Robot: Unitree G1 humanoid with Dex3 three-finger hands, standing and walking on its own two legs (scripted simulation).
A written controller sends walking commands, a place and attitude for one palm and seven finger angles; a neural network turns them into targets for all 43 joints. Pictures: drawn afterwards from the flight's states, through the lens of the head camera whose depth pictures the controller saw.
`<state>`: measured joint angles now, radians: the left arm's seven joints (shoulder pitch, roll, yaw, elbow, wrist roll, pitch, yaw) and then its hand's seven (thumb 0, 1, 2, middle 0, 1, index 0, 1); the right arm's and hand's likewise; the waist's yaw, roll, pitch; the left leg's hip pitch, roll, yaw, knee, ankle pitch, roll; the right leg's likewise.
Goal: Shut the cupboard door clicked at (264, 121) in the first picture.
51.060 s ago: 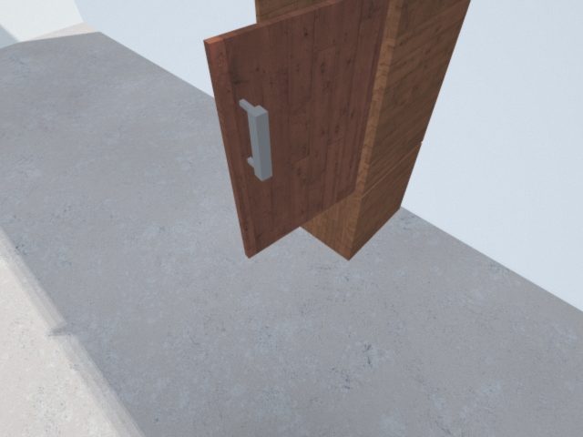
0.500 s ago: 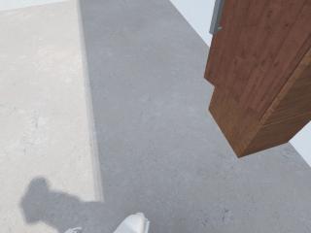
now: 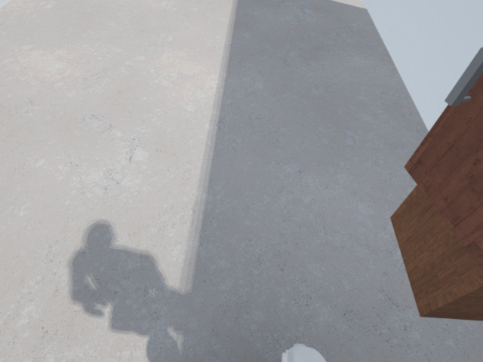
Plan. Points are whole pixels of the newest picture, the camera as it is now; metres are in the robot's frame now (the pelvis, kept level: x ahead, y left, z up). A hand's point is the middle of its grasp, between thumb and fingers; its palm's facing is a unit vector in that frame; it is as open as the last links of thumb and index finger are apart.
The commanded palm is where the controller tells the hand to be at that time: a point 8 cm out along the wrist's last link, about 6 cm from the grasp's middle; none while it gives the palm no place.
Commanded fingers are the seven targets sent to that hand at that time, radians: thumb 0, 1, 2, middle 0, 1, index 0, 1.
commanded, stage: walk to a spot facing it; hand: left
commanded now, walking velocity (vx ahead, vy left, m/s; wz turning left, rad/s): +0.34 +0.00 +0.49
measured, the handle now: (476, 77) +0.78 -0.57 +0.06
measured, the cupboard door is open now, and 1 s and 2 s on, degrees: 16 16 16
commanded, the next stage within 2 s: turn to face it in 0.88 s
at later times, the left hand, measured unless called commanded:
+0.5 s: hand out of the picture +0.09 +0.12 -0.16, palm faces +0.37 -0.91 -0.20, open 7.3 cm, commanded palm none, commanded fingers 0.00 0.90 0.90 -0.20 -0.30 -0.20 -0.30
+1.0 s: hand (114, 255) +0.34 +0.30 -0.15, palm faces +0.48 -0.86 -0.18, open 7.4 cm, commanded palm none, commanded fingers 0.00 0.90 0.90 -0.20 -0.30 -0.20 -0.30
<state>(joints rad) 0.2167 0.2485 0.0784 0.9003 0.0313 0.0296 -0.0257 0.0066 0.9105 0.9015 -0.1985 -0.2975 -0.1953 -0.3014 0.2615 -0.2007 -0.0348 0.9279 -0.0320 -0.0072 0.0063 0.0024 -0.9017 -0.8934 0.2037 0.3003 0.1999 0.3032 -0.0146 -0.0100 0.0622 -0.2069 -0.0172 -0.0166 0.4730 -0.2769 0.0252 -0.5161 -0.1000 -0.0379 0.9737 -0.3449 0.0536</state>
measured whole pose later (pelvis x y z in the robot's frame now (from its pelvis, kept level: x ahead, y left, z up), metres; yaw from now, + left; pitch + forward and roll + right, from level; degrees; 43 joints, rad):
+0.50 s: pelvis +0.16 -0.04 +0.00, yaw +20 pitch +1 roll +0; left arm 0.37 0.14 0.05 0.99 0.03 -0.07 0.01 0.00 0.92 0.90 -0.20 -0.30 -0.20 -0.30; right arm 0.16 -0.22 -0.07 0.96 -0.03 0.03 0.05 0.01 -0.91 -0.89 0.20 0.30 0.19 0.30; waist 0.00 0.01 0.08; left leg -0.63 0.08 0.07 0.98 -0.21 0.00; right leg -0.04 -0.07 -0.34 0.35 -0.31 -0.01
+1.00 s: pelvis +0.33 +0.08 +0.01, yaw +29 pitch -1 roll +0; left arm 0.15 0.20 0.06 0.92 0.03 -0.01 -0.01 0.00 0.91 0.90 -0.20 -0.30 -0.19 -0.30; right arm 0.32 -0.17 -0.03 1.03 -0.02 -0.05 -0.01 0.00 -0.92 -0.89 0.20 0.30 0.20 0.30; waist -0.03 -0.02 0.04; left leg -0.12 -0.07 0.07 0.35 -0.23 0.10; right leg -0.57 -0.13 -0.02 0.88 -0.14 0.04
